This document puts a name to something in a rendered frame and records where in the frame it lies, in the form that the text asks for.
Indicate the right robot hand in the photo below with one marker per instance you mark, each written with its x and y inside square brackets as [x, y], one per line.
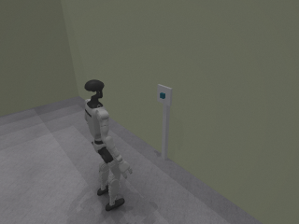
[124, 166]

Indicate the right robot upper arm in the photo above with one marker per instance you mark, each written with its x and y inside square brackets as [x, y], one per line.
[103, 118]

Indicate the panel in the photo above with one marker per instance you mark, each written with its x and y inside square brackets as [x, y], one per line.
[167, 102]

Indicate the right robot forearm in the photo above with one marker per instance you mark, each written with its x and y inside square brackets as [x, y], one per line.
[113, 150]

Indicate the left robot upper arm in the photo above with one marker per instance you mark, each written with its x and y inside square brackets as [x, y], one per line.
[85, 102]

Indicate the right robot shin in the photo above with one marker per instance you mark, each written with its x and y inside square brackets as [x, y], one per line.
[113, 190]

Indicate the right robot foot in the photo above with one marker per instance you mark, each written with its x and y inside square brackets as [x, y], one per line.
[116, 204]

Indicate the button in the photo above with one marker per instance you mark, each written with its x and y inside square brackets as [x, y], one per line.
[162, 95]

